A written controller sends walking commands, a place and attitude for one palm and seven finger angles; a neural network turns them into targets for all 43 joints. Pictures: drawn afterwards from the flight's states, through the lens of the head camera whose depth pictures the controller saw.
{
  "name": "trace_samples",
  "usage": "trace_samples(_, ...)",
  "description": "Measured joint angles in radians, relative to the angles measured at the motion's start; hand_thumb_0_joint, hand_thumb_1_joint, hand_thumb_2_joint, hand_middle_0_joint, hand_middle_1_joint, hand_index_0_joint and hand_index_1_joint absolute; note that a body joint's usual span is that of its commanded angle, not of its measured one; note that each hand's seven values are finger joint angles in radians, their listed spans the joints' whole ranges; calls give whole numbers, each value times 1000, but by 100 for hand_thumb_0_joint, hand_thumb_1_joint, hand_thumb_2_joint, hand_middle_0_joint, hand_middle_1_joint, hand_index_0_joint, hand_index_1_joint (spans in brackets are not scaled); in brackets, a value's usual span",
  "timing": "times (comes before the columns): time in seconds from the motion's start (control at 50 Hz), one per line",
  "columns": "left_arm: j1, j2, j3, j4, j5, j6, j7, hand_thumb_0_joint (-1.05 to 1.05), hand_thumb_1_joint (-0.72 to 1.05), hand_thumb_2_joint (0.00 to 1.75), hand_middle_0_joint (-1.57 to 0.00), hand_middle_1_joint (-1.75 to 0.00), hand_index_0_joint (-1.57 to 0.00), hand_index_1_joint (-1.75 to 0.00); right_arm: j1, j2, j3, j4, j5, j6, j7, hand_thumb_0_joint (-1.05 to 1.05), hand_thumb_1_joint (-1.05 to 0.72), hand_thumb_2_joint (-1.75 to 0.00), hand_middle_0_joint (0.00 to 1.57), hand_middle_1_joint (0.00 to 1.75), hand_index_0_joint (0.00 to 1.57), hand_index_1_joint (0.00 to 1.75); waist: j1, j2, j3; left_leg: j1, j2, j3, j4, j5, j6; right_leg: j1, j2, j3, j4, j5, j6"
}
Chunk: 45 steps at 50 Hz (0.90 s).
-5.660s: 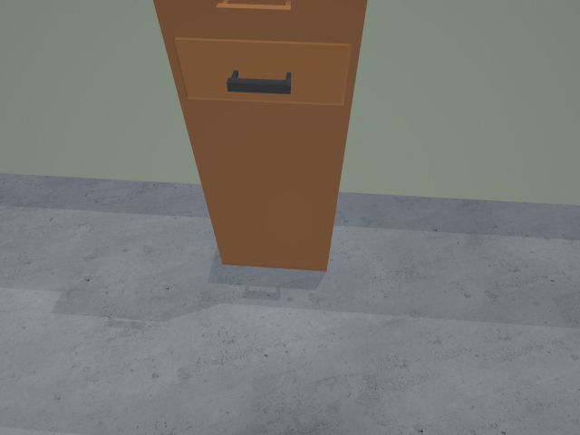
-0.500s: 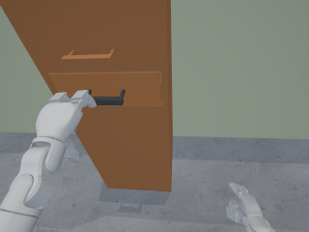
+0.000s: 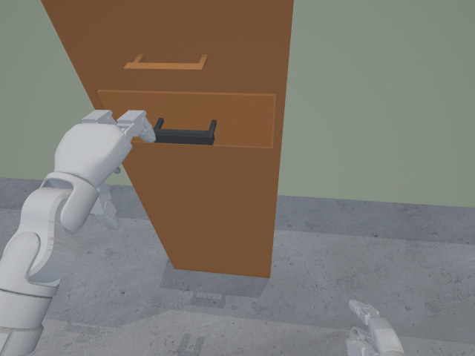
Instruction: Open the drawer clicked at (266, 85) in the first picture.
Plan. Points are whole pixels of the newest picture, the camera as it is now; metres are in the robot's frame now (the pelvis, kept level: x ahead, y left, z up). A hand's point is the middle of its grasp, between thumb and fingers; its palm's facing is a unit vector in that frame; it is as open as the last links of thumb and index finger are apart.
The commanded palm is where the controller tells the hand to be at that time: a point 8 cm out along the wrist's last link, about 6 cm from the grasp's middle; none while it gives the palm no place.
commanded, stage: raise the hand with hooked fingers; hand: left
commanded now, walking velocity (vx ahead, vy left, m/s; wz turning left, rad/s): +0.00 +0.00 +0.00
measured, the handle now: (183, 130) +0.53 +0.21 +0.08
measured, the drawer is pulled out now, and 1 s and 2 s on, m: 0.00 0.00 0.00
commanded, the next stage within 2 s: move the hooked fingers above the handle in 0.18 s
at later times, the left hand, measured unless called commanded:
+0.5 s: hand (123, 164) +0.32 +0.22 +0.18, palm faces +0.13 -0.05 -0.99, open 13.8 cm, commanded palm +0.29 +0.22 +0.24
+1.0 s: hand (136, 136) +0.40 +0.24 +0.17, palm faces +0.11 -0.05 -0.99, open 13.9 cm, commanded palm +0.37 +0.22 +0.22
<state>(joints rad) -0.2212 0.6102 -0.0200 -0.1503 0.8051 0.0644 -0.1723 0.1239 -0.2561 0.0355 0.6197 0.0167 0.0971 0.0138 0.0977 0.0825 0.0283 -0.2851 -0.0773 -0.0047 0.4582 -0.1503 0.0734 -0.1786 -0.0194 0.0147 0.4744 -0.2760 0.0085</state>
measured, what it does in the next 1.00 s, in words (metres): shifts its weight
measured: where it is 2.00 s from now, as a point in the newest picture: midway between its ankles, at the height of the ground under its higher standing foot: outside the picture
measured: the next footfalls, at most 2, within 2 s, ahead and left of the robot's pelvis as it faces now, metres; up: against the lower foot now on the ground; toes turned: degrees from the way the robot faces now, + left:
none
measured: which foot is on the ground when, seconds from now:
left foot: down 0.00-1.00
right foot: down 0.00-1.00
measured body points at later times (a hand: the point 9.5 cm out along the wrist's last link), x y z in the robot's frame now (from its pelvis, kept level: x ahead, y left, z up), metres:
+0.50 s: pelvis -0.01 -0.04 +0.00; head -0.01 -0.07 +0.45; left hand +0.31 +0.22 +0.23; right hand +0.21 -0.24 -0.10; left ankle +0.06 +0.07 -0.74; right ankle -0.01 -0.14 -0.74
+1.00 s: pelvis +0.03 -0.05 +0.00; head +0.06 -0.08 +0.44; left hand +0.39 +0.24 +0.22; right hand +0.19 -0.30 -0.13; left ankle +0.06 +0.07 -0.74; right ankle -0.01 -0.14 -0.74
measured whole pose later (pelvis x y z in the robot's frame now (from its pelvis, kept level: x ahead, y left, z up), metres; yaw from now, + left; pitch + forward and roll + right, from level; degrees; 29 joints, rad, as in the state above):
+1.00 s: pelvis +0.03 -0.05 +0.00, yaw +0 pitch +4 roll +0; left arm -0.42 0.64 0.06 0.26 0.82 0.04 -0.09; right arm 0.17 -0.30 -0.01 0.64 0.04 0.15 -0.02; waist 0.05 0.09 -0.03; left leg -0.37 -0.03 -0.03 0.52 -0.22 0.01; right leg -0.25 0.03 -0.01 0.52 -0.34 -0.03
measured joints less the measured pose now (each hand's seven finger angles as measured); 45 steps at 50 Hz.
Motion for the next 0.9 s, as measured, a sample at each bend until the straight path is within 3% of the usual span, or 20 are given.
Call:
trace_samples(0.06,-14,5,17,2,-7,-7,39,0,-49,30,-33,-120,-32,-120,3,-3,-7,18,3,-4,0,1,-90,-90,20,30,20,30,7,1,-3,-4,1,-4,-2,6,-3,-3,1,-4,-1,4,1)
trace_samples(0.12,-46,4,31,39,-7,26,58,0,-50,30,-32,-120,-32,-120,-4,-5,-7,28,10,0,1,1,-90,-90,20,30,20,30,11,4,-6,-7,3,-8,-5,13,-7,-9,3,-8,1,8,3)
trace_samples(0.2,-66,-11,21,87,5,94,37,0,-50,30,-32,-120,-31,-120,-16,-6,-3,21,19,9,0,1,-90,-90,20,30,20,30,9,9,-13,-9,5,-11,-10,20,-13,-15,5,-11,9,9,3)
trace_samples(0.26,-41,-24,-8,84,17,108,4,0,-50,30,-32,-120,-31,-120,-24,-4,2,7,18,7,-5,1,-90,-90,20,30,20,30,3,13,-18,-3,8,-13,-10,21,-17,-13,8,-12,14,7,1)
trace_samples(0.34,0,-27,-44,61,18,51,-16,0,-50,30,-32,-120,-31,-120,-33,1,11,-2,11,-6,-20,1,-90,-90,20,30,20,30,-6,14,-18,10,14,-17,-7,14,-24,2,15,-15,16,1,-5)
trace_samples(0.42,-36,-7,-40,119,9,-21,6,0,-50,30,-33,-120,-32,-120,-42,5,16,9,11,-16,-37,1,-90,-90,20,30,20,30,-10,7,-13,15,25,-28,-1,10,-37,11,27,-25,14,0,-17)
trace_samples(0.54,-138,14,17,260,17,-9,37,0,-50,30,-32,-120,-32,-120,-27,-4,6,21,16,-10,-41,1,-90,-90,20,30,20,30,-15,7,-17,-2,39,-45,3,7,-56,1,43,-40,8,0,-35)
trace_samples(0.64,-162,12,2,327,28,18,1,0,-50,31,-32,-120,-31,-120,2,-29,-2,23,20,8,-45,1,-90,-90,20,30,20,30,-28,16,-31,-17,42,-51,10,-3,-61,-12,46,-47,12,-10,-41)
trace_samples(0.76,-135,13,-7,337,13,-78,-41,0,-49,31,-32,-120,-31,-120,28,-40,-13,16,13,11,-62,1,-90,-90,20,30,20,30,-54,3,-26,-30,46,-46,27,-26,-63,-26,51,-41,28,-30,-47)
trace_samples(0.84,-120,12,31,300,-9,-157,9,0,-49,31,-33,-120,-32,-120,44,-41,-32,17,8,9,-64,1,-90,-90,20,30,20,30,-58,-2,-28,-41,49,-40,45,-47,-64,-34,54,-34,36,-43,-48)
trace_samples(0.9,-140,19,73,323,-10,-155,62,0,-49,31,-33,-120,-32,-120,48,-40,-41,24,12,20,-56,1,-90,-90,20,30,19,30,-58,-3,-38,-54,51,-34,54,-59,-64,-47,55,-29,42,-50,-47)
